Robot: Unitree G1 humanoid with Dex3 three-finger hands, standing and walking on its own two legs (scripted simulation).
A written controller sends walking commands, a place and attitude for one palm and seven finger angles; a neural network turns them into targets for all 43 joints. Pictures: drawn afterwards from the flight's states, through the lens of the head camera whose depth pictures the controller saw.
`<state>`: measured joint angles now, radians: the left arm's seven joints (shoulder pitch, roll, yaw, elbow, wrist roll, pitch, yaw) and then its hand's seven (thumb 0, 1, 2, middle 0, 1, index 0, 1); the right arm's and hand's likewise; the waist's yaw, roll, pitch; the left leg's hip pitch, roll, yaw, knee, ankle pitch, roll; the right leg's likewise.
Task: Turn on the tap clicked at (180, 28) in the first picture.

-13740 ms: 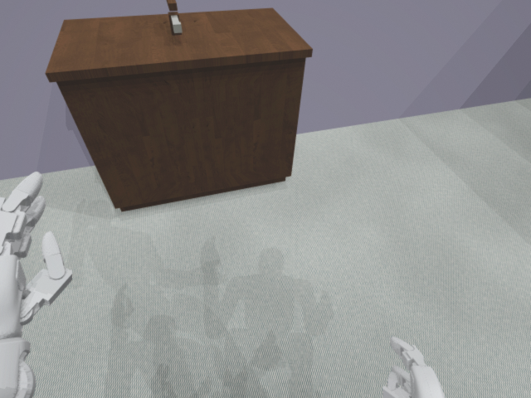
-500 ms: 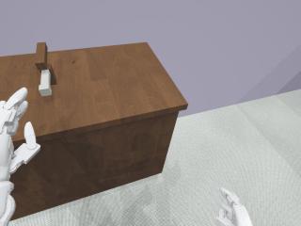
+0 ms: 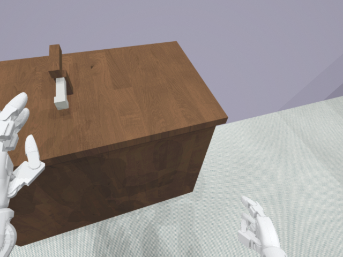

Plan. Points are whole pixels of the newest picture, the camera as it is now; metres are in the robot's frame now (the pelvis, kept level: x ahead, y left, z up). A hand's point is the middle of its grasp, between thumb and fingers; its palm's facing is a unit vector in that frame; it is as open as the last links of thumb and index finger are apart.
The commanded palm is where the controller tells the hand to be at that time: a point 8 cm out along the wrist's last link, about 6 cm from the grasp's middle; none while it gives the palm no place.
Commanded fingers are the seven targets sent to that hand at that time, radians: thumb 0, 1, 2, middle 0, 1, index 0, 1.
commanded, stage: come to a stop and stand still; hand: left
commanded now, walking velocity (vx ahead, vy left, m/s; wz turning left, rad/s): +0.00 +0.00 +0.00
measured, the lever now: (61, 102) +0.47 +0.35 +0.06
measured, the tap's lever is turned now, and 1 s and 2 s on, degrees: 0 0 0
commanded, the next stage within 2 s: look again from close up in 0.06 s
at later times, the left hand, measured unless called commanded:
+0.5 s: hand (58, 153) +0.24 +0.22 +0.17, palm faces +0.35 -0.85 -0.40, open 7.5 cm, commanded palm +0.18 +0.26 +0.17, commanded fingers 0.00 0.90 0.90 -0.20 -0.30 -0.20 -0.30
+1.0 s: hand (73, 156) +0.26 +0.21 +0.14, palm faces +0.28 -0.86 -0.42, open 7.4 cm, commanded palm +0.20 +0.26 +0.17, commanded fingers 0.00 0.90 0.90 -0.20 -0.30 -0.20 -0.30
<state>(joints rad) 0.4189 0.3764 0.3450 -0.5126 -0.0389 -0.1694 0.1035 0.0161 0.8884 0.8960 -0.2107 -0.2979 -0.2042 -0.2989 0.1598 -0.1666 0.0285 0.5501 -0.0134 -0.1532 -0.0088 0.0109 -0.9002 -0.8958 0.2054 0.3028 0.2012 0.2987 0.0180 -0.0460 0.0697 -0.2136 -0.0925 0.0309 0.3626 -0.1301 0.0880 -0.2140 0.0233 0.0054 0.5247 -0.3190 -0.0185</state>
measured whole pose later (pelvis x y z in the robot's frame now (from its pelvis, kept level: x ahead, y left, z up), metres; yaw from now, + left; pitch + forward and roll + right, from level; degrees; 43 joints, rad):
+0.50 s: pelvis +0.02 -0.02 +0.00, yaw +0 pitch +0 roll -1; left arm 0.44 0.39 0.35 -0.49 -0.06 -0.18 0.11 0.01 0.89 0.90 -0.21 -0.30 -0.21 -0.30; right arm 0.19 -0.20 0.02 0.57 0.00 -0.09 -0.04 0.01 -0.90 -0.90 0.21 0.30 0.20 0.30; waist 0.00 0.00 0.03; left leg -0.23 -0.05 0.01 0.42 -0.20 0.05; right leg -0.14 0.06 -0.03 0.38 -0.24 -0.05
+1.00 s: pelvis +0.03 -0.02 +0.00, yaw -1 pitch +2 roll -1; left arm 0.48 0.36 0.32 -0.45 -0.05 -0.23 0.08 0.01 0.89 0.90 -0.21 -0.30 -0.21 -0.30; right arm 0.19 -0.22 0.02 0.58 -0.01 -0.09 -0.01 0.01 -0.90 -0.90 0.21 0.30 0.20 0.30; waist 0.01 0.01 0.06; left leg -0.27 -0.04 0.03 0.47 -0.24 0.06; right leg -0.18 0.08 -0.01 0.42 -0.26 -0.06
